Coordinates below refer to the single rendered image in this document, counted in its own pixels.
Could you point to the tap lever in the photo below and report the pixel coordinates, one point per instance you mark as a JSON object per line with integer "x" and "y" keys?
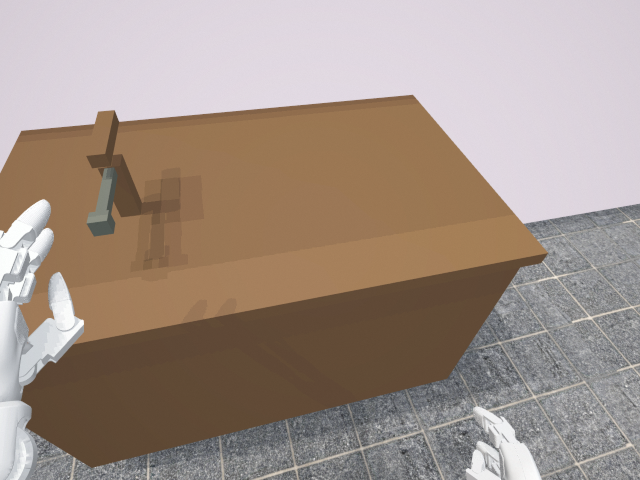
{"x": 101, "y": 221}

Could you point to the robot right hand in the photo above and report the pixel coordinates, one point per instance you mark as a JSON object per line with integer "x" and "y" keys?
{"x": 513, "y": 461}

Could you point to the robot left hand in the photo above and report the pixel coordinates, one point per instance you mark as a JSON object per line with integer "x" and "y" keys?
{"x": 22, "y": 249}

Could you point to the counter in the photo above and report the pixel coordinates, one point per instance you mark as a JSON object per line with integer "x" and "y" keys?
{"x": 265, "y": 264}

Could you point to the robot left forearm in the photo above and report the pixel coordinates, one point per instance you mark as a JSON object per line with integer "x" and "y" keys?
{"x": 18, "y": 449}

